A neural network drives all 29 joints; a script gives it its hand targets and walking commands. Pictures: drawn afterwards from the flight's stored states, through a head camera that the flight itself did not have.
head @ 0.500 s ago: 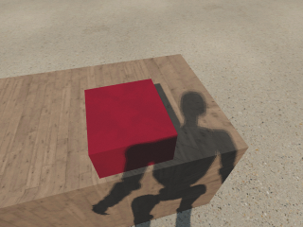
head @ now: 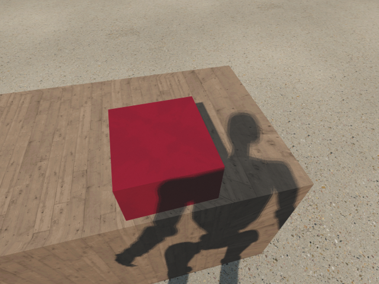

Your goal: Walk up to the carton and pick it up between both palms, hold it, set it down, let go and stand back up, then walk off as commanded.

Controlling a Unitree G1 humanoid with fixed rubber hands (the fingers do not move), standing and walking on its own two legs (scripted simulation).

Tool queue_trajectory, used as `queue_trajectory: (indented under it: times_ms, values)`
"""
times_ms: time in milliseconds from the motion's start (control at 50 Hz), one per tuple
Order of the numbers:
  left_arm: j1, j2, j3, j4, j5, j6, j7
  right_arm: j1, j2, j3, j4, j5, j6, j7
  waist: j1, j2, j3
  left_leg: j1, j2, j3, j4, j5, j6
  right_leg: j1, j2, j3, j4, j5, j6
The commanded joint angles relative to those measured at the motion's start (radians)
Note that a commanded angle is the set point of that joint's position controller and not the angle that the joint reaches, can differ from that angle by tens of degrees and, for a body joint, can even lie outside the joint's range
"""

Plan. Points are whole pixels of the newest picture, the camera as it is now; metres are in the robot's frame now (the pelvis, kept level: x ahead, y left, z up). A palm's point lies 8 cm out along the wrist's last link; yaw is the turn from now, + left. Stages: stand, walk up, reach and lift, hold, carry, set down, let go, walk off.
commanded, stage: walk up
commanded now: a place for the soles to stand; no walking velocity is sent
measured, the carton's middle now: (162, 152) +0.50 +0.08 -0.04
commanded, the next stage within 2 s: none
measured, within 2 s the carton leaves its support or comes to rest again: neither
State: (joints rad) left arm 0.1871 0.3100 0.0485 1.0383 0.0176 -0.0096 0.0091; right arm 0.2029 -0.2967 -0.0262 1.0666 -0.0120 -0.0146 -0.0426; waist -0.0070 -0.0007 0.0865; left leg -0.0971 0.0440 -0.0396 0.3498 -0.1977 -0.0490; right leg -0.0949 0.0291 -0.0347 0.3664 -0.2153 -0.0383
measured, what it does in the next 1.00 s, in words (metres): steps on the spot: left foot, then right foot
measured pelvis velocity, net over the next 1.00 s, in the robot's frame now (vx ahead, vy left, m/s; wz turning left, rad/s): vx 0.01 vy -0.09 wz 0.23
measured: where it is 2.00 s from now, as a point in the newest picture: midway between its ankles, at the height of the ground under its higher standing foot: outside the picture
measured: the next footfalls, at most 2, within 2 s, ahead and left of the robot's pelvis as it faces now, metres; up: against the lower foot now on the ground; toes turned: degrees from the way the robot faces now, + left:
left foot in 0.38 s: +0.07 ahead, +0.09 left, +0.00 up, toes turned +11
right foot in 0.58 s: +0.05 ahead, -0.16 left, +0.00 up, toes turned +10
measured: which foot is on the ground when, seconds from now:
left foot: down 0.00-0.16, up 0.18-0.36, down 0.38-1.00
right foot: down 0.00-0.44, up 0.46-0.56, down 0.58-1.00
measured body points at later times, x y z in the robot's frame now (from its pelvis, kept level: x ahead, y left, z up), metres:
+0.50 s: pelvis +0.01 -0.05 -0.02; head +0.04 -0.02 +0.42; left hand +0.04 +0.26 -0.16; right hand +0.16 -0.34 -0.12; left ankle +0.03 +0.08 -0.75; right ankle -0.01 -0.12 -0.74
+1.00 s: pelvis +0.01 -0.09 +0.00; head +0.04 -0.10 +0.44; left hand +0.04 +0.23 -0.11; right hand +0.18 -0.35 -0.14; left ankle +0.03 +0.08 -0.75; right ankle +0.01 -0.17 -0.75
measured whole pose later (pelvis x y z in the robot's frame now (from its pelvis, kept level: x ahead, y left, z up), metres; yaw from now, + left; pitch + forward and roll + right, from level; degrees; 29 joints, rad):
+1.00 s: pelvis +0.01 -0.09 +0.00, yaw +13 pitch -5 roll +0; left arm 0.15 0.35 0.02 0.93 -0.02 -0.02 0.01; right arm 0.08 -0.36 -0.02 1.03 0.01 0.02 -0.01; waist 0.00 0.04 0.13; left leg -0.17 0.05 -0.06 0.39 -0.13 -0.06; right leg -0.05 0.04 -0.07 0.41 -0.28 -0.06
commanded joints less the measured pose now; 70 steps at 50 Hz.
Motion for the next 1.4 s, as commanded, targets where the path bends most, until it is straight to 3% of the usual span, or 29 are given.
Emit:
queue_trajectory:
  times_ms: [0, 40, 80, 120, 140, 160, 180, 200, 220, 300, 340, 360, 380, 400, 420, 460, 500, 540, 560, 580, 600, 620, 700, 840, 900, 960, 1060, 1240, 1380]
  values:
    - [0.004, 0.191, 0.088, -0.127, 0.043, 0.020, -0.019, 0.153, -0.306, -0.090, -0.094, -0.027, -0.017, -0.056, -0.015, 0.081, -0.033, -0.013, 0.191, -0.241, -0.021, 0.107, 0.197, -0.162, -0.076, 0.031, 0.105, -0.119, -0.005]
    - [0.012, 0.189, 0.098, -0.160, 0.051, 0.036, -0.024, 0.150, -0.330, -0.099, -0.153, -0.035, -0.015, -0.061, -0.015, 0.126, 0.004, -0.122, 0.268, -0.370, -0.040, 0.071, 0.277, -0.177, -0.061, 0.065, 0.231, -0.195, 0.006]
    - [0.074, 0.192, 0.105, -0.188, 0.056, 0.037, -0.030, 0.101, -0.332, -0.105, -0.227, -0.031, -0.014, -0.058, 0.026, 0.158, -0.030, -0.224, 0.250, -0.368, 0.009, 0.048, 0.275, -0.097, -0.076, 0.098, 0.238, -0.189, -0.004]
    - [0.121, 0.237, 0.115, -0.209, 0.058, 0.027, -0.035, 0.047, -0.281, -0.094, -0.275, -0.022, -0.009, -0.045, 0.082, 0.066, -0.068, -0.344, 0.109, -0.185, 0.163, -0.063, 0.152, 0.030, -0.182, 0.208, -0.018, -0.134, -0.022]
    - [0.094, 0.307, 0.127, -0.215, 0.055, 0.023, -0.037, 0.026, -0.231, -0.083, -0.296, -0.008, -0.003, -0.049, 0.098, -0.159, -0.017, -0.432, -0.051, 0.015, 0.360, -0.195, 0.073, 0.044, -0.299, 0.316, -0.167, -0.113, -0.060]
    - [0.036, 0.285, 0.122, -0.248, 0.054, 0.023, -0.037, 0.052, -0.221, -0.082, -0.297, -0.012, 0.004, -0.062, 0.093, -0.176, -0.006, -0.421, -0.038, 0.027, 0.535, -0.418, 0.061, -0.012, -0.373, 0.345, -0.145, -0.011, -0.168]
    - [0.040, 0.257, 0.116, -0.279, 0.053, 0.026, -0.038, 0.095, -0.222, -0.088, -0.296, -0.018, 0.008, -0.073, 0.079, -0.151, 0.020, -0.423, -0.024, -0.009, 0.624, -0.448, 0.069, -0.038, -0.381, 0.312, -0.121, 0.046, -0.226]
    - [0.056, 0.221, 0.099, -0.290, 0.043, 0.031, -0.035, 0.144, -0.233, -0.085, -0.292, -0.023, 0.006, -0.075, 0.055, -0.047, 0.038, -0.444, -0.013, -0.025, 0.635, -0.419, 0.063, 0.003, -0.359, 0.274, -0.089, 0.143, -0.217]
    - [0.049, 0.227, 0.095, -0.307, 0.046, 0.037, -0.030, 0.133, -0.249, -0.085, -0.303, -0.022, 0.001, -0.071, 0.047, -0.028, 0.027, -0.435, 0.004, -0.007, 0.585, -0.383, 0.076, 0.053, -0.351, 0.235, -0.039, 0.325, -0.193]
    - [0.073, 0.242, 0.061, -0.346, 0.023, 0.029, -0.006, 0.174, -0.240, -0.066, -0.303, -0.022, 0.003, -0.041, 0.025, -0.078, -0.038, -0.296, 0.036, 0.010, 0.380, -0.235, 0.057, 0.084, -0.357, 0.120, 0.049, 0.639, -0.163]
    - [0.001, 0.235, 0.038, -0.362, 0.001, 0.027, -0.002, 0.185, -0.222, -0.065, -0.284, -0.017, 0.007, -0.030, -0.027, -0.067, -0.062, -0.077, 0.039, 0.004, 0.193, -0.067, 0.081, -0.051, -0.345, 0.070, 0.078, 0.545, -0.104]
    - [-0.025, 0.231, 0.032, -0.377, -0.009, 0.025, -0.006, 0.221, -0.247, -0.073, -0.285, -0.019, 0.005, -0.029, -0.062, -0.010, -0.079, 0.045, 0.050, -0.016, 0.056, 0.160, 0.097, -0.126, -0.292, 0.013, 0.132, 0.427, -0.043]
    - [-0.015, 0.219, 0.024, -0.374, -0.013, 0.021, -0.010, 0.182, -0.318, -0.087, -0.282, -0.013, 0.003, -0.028, -0.061, 0.087, -0.089, 0.094, 0.152, -0.176, 0.035, 0.283, 0.151, -0.195, -0.193, -0.048, 0.225, 0.199, 0.022]
    - [0.057, 0.251, 0.041, -0.347, -0.017, 0.039, -0.008, 0.152, -0.352, -0.090, -0.318, 0.003, 0.003, -0.028, -0.055, 0.132, -0.079, -0.050, 0.285, -0.413, 0.033, 0.247, 0.300, -0.166, -0.073, -0.003, 0.324, -0.101, 0.070]
    - [0.086, 0.256, 0.054, -0.326, -0.008, 0.056, 0.001, 0.156, -0.347, -0.085, -0.322, 0.006, 0.000, -0.029, -0.051, 0.201, -0.030, -0.154, 0.331, -0.503, 0.025, 0.215, 0.378, -0.126, -0.080, 0.059, 0.407, -0.295, 0.061]
    - [0.086, 0.256, 0.057, -0.324, -0.003, 0.049, 0.000, 0.098, -0.334, -0.087, -0.356, -0.015, -0.013, -0.033, -0.039, 0.174, -0.063, -0.050, 0.349, -0.429, 0.047, 0.299, 0.403, -0.247, -0.095, 0.096, 0.530, -0.387, 0.074]
    - [0.077, 0.253, 0.065, -0.312, 0.002, 0.034, 0.001, 0.063, -0.311, -0.083, -0.357, -0.012, -0.017, -0.025, -0.033, 0.149, -0.100, -0.029, 0.296, -0.385, 0.063, 0.358, 0.348, -0.232, -0.108, 0.123, 0.427, -0.350, 0.045]
    - [0.159, 0.228, 0.043, -0.272, -0.005, 0.013, -0.002, -0.058, -0.306, -0.074, -0.372, 0.002, -0.004, -0.002, 0.038, 0.150, -0.111, -0.156, 0.195, -0.180, 0.132, 0.243, 0.214, -0.013, -0.130, 0.090, 0.046, -0.082, 0.012]
    - [0.160, 0.268, 0.047, -0.254, -0.005, -0.010, 0.001, -0.085, -0.267, -0.066, -0.358, 0.017, 0.005, 0.012, 0.037, 0.084, -0.094, -0.183, 0.079, -0.079, 0.248, 0.211, 0.115, 0.015, -0.185, 0.213, -0.047, 0.090, 0.014]
    - [0.075, 0.341, 0.060, -0.275, -0.002, -0.020, -0.004, -0.035, -0.229, -0.060, -0.344, 0.025, 0.015, 0.022, -0.004, -0.049, -0.041, -0.223, -0.010, -0.044, 0.237, -0.041, 0.049, -0.065, -0.280, 0.361, -0.068, 0.066, -0.026]
    - [-0.023, 0.329, 0.050, -0.291, -0.009, -0.021, -0.011, -0.042, -0.259, -0.071, -0.325, 0.019, 0.029, 0.018, -0.025, -0.085, 0.011, -0.072, 0.001, -0.036, 0.238, -0.136, 0.051, -0.258, -0.306, 0.342, -0.042, -0.006, -0.099]
    - [-0.042, 0.284, 0.039, -0.302, -0.005, -0.029, -0.012, -0.055, -0.270, -0.072, -0.318, 0.012, 0.027, 0.021, -0.032, -0.015, 0.018, -0.027, 0.004, -0.052, 0.188, -0.062, 0.057, -0.275, -0.294, 0.288, -0.039, 0.025, -0.100]
    - [-0.007, 0.280, 0.024, -0.254, -0.030, -0.045, -0.003, -0.086, -0.261, -0.065, -0.256, 0.021, 0.008, 0.036, -0.004, -0.116, -0.020, -0.028, 0.046, -0.067, 0.123, 0.156, 0.071, -0.122, -0.218, 0.173, -0.045, 0.286, 0.013]
    - [0.005, 0.273, 0.024, -0.190, -0.045, -0.040, 0.008, -0.145, -0.243, -0.042, -0.144, 0.025, 0.007, 0.028, 0.025, -0.083, -0.094, -0.052, 0.035, -0.009, 0.061, 0.122, 0.056, 0.054, -0.222, 0.129, -0.052, 0.431, 0.040]
    - [-0.038, 0.262, 0.021, -0.171, -0.040, -0.032, 0.006, -0.164, -0.229, -0.034, -0.110, 0.020, 0.013, 0.024, 0.017, -0.088, -0.053, -0.025, 0.042, -0.011, 0.026, 0.104, 0.045, -0.014, -0.223, 0.132, -0.109, 0.229, 0.022]
    - [-0.062, 0.259, 0.027, -0.157, -0.039, -0.032, 0.011, -0.156, -0.242, -0.035, -0.078, 0.015, 0.007, 0.024, 0.011, -0.090, -0.027, -0.040, 0.046, -0.023, 0.009, 0.138, 0.049, -0.009, -0.216, 0.110, -0.120, 0.243, 0.033]
    - [-0.058, 0.247, 0.034, -0.113, -0.037, -0.030, 0.009, -0.158, -0.232, -0.025, -0.038, 0.018, -0.005, 0.021, 0.014, 0.002, -0.078, 0.006, 0.063, -0.030, -0.014, 0.198, 0.055, 0.003, -0.186, 0.069, -0.129, 0.117, 0.017]
    - [-0.049, 0.219, 0.037, -0.051, -0.034, -0.030, 0.013, -0.139, -0.229, -0.033, -0.011, 0.024, -0.009, 0.011, 0.010, 0.032, -0.092, -0.011, 0.075, -0.057, -0.042, 0.171, 0.071, 0.016, -0.179, 0.076, -0.147, 0.034, 0.017]
    - [-0.027, 0.234, 0.042, -0.041, -0.029, -0.044, 0.021, -0.146, -0.212, -0.042, 0.002, 0.022, -0.009, 0.016, 0.016, 0.038, -0.093, -0.001, 0.067, -0.058, -0.049, 0.212, 0.065, 0.027, -0.177, 0.071, -0.126, 0.130, 0.013]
